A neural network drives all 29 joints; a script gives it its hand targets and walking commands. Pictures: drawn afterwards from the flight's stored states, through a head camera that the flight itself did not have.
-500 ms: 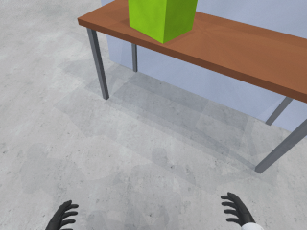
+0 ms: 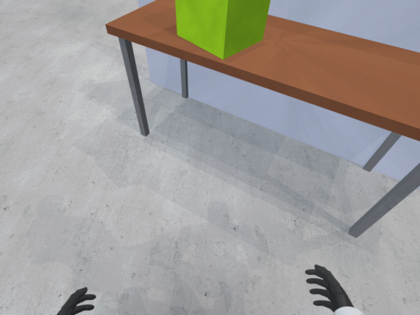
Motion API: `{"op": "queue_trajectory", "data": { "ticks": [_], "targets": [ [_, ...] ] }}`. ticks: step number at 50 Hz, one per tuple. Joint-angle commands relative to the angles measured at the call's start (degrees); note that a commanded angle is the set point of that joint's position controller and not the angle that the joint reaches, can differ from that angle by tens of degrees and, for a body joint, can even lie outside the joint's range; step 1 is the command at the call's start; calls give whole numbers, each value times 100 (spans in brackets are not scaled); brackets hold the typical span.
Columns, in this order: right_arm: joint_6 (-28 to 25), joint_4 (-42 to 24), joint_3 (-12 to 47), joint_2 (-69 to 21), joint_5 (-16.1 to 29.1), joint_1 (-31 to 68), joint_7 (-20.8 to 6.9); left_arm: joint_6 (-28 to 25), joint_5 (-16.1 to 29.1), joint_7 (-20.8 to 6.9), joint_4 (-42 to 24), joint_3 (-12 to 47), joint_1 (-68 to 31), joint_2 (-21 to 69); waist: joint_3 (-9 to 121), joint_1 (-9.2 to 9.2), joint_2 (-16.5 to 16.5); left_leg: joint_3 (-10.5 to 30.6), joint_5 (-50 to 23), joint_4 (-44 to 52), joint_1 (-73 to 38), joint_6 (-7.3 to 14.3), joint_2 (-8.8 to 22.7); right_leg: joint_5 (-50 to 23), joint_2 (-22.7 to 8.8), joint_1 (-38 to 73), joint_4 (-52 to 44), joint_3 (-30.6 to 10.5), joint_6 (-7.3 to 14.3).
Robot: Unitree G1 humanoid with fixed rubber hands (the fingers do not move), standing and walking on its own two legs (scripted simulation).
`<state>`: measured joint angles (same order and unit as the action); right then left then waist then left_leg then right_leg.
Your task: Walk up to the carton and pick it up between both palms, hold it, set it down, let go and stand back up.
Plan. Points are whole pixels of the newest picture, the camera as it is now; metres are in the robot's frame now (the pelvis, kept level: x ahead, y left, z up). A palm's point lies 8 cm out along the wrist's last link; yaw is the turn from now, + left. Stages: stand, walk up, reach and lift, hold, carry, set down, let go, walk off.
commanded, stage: stand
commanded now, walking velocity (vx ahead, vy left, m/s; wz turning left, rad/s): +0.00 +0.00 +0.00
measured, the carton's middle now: (222, 1) +1.17 -0.07 +0.11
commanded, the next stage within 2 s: none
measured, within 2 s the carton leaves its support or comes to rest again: neither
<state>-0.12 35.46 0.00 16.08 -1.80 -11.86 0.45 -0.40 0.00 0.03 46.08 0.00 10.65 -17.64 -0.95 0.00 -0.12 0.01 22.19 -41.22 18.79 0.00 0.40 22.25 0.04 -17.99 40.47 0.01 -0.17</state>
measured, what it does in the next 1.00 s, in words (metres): stands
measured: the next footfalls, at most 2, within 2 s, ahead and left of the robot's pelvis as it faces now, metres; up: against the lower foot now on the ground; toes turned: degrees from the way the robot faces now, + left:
none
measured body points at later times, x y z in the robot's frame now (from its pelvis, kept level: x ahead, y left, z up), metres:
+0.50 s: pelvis -0.01 -0.01 +0.00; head +0.00 -0.01 +0.45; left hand +0.11 +0.27 -0.12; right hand +0.14 -0.27 -0.10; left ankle +0.00 +0.12 -0.72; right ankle -0.01 -0.12 -0.72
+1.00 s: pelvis -0.03 -0.02 +0.01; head -0.03 -0.04 +0.46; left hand +0.08 +0.26 -0.11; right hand +0.10 -0.29 -0.11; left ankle +0.00 +0.12 -0.72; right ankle -0.01 -0.12 -0.72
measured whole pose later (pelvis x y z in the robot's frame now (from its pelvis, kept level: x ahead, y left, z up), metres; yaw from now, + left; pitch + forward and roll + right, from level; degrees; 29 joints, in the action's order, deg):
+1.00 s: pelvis -0.03 -0.02 +0.01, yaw +0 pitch -2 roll +2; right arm -0.2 44.3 0.0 16.8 -1.2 -11.9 0.4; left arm -0.8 0.0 0.0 56.1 0.0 7.6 -17.9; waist -0.9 0.0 -0.1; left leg 0.0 17.3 -35.6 16.7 0.0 0.2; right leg 19.5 -0.1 -17.9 39.1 0.0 1.3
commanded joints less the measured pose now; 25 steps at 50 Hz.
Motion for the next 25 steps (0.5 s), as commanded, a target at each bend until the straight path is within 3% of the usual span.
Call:
{"op": "queue_trajectory", "data": {
  "ticks": [1, 7, 18, 24, 25],
  "targets": [
    [-334, -45, -509, 1346, 52, 278, 51, -289, -141, 23, -454, -416, -401, -1300, 469, -18, -154, 554, -1645, 772, -291, 404, 472, -1587, -504, 232, -561, -489, 470],
    [-330, 72, -503, 1332, 63, 253, 61, -308, -123, 28, -356, -384, -487, -1259, 562, 37, -185, 536, -1863, 733, -446, 393, 490, -1775, -551, 270, -607, -521, 482],
    [-315, 265, -482, 1404, 70, 298, 58, -280, -127, 32, -107, -385, -570, -1383, 402, 28, -5, 535, -1491, 843, -333, 382, 437, -1555, -556, 292, -828, -579, 475],
    [-327, 358, -456, 1429, 56, 354, 58, -288, -98, 33, 16, -361, -579, -1278, 422, -43, -199, 614, -1701, 919, -431, 423, 540, -1633, -547, 318, -846, -587, 463],
    [-328, 409, -439, 1374, 89, 313, 58, -289, -104, 23, 89, -362, -627, -1360, 525, 32, -59, 597, -1662, 940, -467, 417, 519, -1653, -579, 378, -854, -569, 469]
  ]
}}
